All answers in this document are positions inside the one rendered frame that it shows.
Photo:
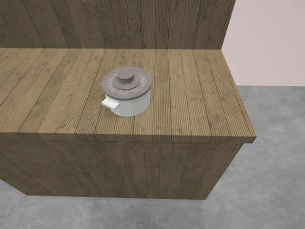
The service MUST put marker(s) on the lid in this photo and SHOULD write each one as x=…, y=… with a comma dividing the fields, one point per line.
x=117, y=90

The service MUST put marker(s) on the knob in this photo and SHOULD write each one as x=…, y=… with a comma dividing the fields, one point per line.
x=125, y=75

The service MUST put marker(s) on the table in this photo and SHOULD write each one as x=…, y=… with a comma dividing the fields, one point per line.
x=56, y=137

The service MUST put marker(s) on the pot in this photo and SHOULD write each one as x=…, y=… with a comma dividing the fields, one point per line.
x=128, y=108

